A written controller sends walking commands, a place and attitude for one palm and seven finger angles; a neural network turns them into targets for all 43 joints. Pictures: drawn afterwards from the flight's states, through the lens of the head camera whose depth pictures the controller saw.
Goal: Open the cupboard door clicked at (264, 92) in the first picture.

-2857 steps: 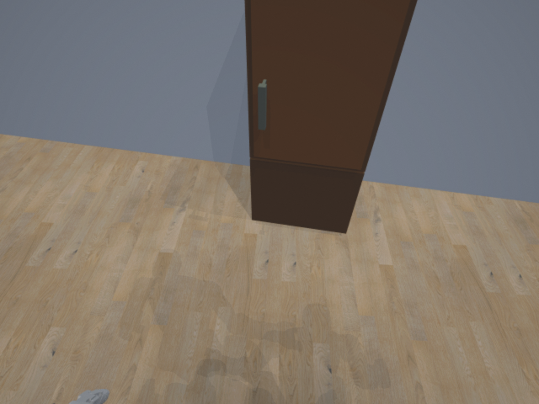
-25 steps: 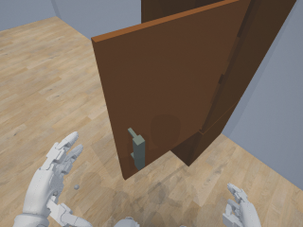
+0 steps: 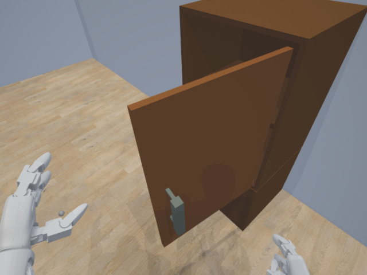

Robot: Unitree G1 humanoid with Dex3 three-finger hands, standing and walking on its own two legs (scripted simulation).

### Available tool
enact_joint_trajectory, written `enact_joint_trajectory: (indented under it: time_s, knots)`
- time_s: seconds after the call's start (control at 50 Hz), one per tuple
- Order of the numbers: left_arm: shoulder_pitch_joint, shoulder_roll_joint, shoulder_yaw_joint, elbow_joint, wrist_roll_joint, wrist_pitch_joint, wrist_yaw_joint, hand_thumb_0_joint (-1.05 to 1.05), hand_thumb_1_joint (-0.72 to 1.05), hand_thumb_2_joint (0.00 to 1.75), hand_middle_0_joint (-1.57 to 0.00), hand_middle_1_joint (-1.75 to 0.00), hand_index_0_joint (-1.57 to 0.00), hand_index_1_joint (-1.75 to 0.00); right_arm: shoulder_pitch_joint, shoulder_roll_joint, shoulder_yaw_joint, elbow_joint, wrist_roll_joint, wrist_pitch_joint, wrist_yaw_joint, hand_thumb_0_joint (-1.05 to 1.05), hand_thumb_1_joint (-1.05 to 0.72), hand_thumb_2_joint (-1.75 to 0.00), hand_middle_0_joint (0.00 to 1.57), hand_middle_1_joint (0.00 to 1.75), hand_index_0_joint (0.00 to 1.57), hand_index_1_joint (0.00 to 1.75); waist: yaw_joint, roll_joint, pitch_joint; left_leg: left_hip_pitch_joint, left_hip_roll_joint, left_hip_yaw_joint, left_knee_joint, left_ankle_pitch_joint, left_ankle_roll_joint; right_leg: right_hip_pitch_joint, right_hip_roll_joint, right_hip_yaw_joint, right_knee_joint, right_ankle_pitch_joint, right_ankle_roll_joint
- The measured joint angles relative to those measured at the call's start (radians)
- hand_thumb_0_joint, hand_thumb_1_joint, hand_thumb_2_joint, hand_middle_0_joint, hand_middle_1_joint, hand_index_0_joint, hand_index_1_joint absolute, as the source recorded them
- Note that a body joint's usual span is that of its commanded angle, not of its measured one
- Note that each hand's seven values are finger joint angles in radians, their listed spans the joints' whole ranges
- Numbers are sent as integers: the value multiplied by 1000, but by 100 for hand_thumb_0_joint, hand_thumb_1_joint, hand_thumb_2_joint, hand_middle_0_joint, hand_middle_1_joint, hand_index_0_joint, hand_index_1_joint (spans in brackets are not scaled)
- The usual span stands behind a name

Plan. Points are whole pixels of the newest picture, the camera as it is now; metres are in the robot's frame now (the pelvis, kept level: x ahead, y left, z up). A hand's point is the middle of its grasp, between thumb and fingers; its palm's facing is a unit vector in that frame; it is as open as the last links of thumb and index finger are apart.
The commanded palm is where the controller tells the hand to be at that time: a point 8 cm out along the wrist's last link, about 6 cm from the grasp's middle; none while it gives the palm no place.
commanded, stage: draw the hand back to the body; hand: left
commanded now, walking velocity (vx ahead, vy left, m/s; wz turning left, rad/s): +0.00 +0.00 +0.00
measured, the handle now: (174, 211) +0.31 +0.07 -0.08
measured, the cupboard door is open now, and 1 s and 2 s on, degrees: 82 82 82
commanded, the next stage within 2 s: step back with the hand held close in 0.58 s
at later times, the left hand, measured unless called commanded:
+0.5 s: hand (52, 200) +0.19 +0.24 +0.17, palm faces +0.43 -0.82 -0.39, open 7.5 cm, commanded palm +0.14 +0.28 +0.19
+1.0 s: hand (53, 199) +0.19 +0.23 +0.17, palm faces +0.33 -0.79 -0.52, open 7.4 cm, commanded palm +0.13 +0.28 +0.19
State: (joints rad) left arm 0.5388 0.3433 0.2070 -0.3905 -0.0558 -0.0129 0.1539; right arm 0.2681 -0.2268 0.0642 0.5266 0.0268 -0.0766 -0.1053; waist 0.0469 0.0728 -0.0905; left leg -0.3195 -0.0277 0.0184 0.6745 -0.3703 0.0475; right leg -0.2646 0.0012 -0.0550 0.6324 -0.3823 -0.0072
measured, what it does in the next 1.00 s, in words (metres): stands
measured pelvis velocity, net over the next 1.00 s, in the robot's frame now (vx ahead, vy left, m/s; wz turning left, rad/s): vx -0.02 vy -0.02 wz -0.03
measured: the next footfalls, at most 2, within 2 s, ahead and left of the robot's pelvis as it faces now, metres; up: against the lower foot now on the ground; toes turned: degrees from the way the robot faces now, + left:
right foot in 1.64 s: -0.29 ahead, -0.10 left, +0.00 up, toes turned -6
left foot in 1.98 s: -0.08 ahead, +0.06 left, +0.00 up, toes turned -2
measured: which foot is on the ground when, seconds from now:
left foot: down 0.00-1.00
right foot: down 0.00-1.00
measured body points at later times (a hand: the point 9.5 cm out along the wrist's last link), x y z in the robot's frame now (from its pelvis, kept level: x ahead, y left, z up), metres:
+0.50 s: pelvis +0.00 -0.02 +0.02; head -0.03 -0.04 +0.47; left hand +0.16 +0.28 +0.19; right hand +0.18 -0.24 -0.07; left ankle -0.01 +0.08 -0.72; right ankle -0.03 -0.12 -0.72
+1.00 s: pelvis -0.02 -0.02 +0.02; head -0.01 -0.04 +0.47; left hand +0.16 +0.27 +0.20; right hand +0.15 -0.27 -0.07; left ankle -0.01 +0.08 -0.72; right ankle -0.03 -0.12 -0.72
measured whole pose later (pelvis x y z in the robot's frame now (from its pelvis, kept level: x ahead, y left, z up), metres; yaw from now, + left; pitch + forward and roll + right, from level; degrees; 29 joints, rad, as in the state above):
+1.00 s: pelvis -0.02 -0.02 +0.02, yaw -2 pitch +0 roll +0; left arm 0.55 0.40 0.37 -0.44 -0.05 -0.15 0.11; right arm 0.17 -0.25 -0.01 0.58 0.01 -0.01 -0.09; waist 0.00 0.06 0.03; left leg -0.22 -0.01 0.04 0.44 -0.22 0.02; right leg -0.19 0.03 -0.03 0.43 -0.23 -0.03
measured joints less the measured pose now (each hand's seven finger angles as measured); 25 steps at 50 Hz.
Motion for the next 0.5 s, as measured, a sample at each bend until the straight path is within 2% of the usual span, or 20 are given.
enact_joint_trajectory:
  time_s: [0.28, 0.4, 0.5]
  knots:
    - [-74, 27, 142, -23, -19, -52, -18, 1, 73, 82, -21, -30, -20, -30, -50, -11, -26, 64, -10, -21, 19, 1, -90, -90, 20, 30, 20, 30, 17, 0, 63, 150, 8, 3, -155, 68, -14, 143, 13, 7, -149, 68, -12]
    - [-75, -13, 114, 25, -19, -46, -32, 1, 84, 87, -21, -30, -20, -30, -63, -14, -37, 75, -14, -7, 25, 1, -90, -90, 20, 30, 20, 30, 17, 0, 89, 177, 12, 5, -191, 89, -18, 166, 17, 9, -180, 88, -17]
    - [-59, -12, 90, 1, -12, -40, -36, 2, 87, 89, -21, -30, -20, -30, -54, -11, -38, 91, -19, -21, 18, 1, -90, -90, 20, 30, 20, 30, 19, -7, 91, 194, 16, 2, -207, 97, -24, 184, 22, 7, -196, 94, -23]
